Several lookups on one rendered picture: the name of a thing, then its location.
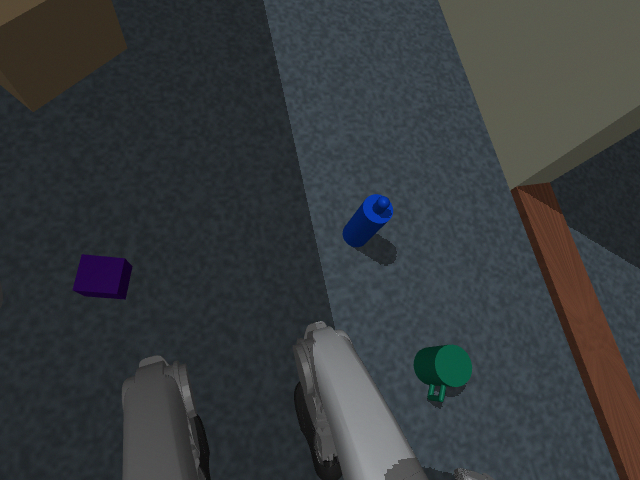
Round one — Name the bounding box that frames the left robot foot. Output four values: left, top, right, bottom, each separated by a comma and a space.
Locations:
194, 414, 211, 480

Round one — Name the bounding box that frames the right robot foot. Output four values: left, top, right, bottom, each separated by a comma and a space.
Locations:
294, 382, 342, 480

